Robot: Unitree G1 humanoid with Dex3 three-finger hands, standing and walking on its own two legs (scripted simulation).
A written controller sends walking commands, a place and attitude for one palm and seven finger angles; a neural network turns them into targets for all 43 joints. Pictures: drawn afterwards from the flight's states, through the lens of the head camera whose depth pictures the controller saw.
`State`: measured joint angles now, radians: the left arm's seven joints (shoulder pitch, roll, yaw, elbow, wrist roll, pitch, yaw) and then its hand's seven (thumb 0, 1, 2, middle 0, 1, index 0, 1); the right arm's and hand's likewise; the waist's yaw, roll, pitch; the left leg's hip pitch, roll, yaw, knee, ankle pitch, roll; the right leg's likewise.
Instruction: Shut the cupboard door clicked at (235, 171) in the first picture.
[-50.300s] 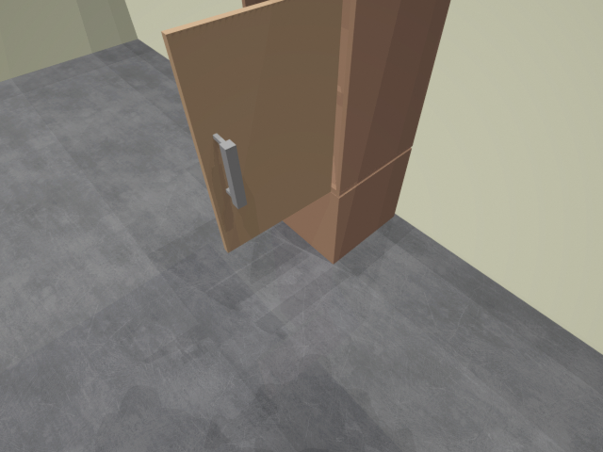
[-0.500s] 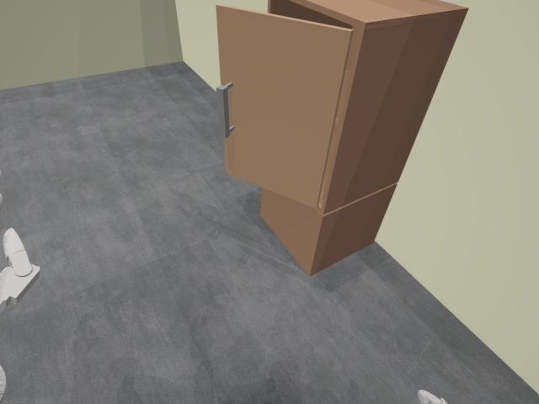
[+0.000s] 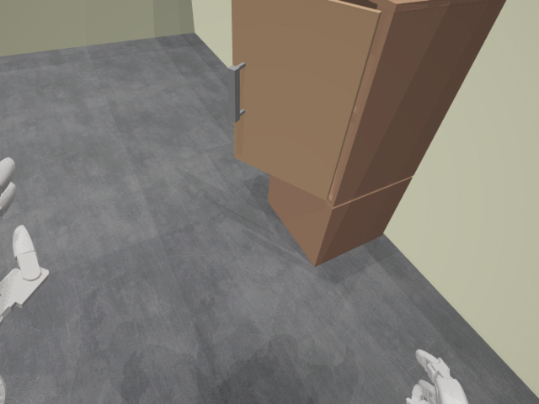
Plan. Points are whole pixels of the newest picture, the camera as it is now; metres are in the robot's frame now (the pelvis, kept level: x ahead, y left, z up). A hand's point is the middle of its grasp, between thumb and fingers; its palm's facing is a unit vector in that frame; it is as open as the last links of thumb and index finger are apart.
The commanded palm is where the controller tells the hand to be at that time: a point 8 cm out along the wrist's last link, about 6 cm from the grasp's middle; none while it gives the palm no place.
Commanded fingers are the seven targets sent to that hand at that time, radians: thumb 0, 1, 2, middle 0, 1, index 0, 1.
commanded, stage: stop stepping back and stand still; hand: left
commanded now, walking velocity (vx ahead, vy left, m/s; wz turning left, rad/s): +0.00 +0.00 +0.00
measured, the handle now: (238, 92) +0.97 +0.16 -0.04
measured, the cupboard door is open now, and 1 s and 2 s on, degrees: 30 30 30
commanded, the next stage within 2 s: let the arm hang, fingers relaxed in 0.48 s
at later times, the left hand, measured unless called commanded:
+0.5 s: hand (46, 240) +0.24 +0.27 +0.17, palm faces +0.39 -0.80 -0.46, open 7.4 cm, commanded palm +0.18 +0.31 +0.19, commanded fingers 0.00 0.90 0.90 -0.20 -0.30 -0.20 -0.30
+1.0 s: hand out of the picture +0.01 +0.21 -0.17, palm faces +0.01 -0.98 -0.18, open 6.9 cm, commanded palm none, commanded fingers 0.00 0.90 0.90 -0.20 -0.30 -0.20 -0.30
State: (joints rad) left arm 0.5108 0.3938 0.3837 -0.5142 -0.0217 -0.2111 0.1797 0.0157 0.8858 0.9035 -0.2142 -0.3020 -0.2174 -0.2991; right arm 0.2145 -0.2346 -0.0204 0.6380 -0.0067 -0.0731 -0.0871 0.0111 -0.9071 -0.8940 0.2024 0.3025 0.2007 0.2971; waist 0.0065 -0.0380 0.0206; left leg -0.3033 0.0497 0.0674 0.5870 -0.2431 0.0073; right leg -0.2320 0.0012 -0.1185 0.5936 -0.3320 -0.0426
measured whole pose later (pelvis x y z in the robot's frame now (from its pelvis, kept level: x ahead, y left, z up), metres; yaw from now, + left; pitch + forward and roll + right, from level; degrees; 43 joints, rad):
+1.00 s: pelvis -0.01 +0.02 +0.01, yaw +0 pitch -1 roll -1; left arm 0.33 0.22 0.01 0.92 0.02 0.04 0.02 -0.02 0.99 0.90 -0.21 -0.30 -0.21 -0.30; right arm 0.31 -0.18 0.02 0.99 -0.03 0.05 0.00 0.01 -0.91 -0.89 0.20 0.30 0.20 0.30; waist 0.00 -0.04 0.05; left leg -0.30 0.02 0.08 0.51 -0.20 0.03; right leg -0.22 -0.02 -0.11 0.49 -0.25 -0.01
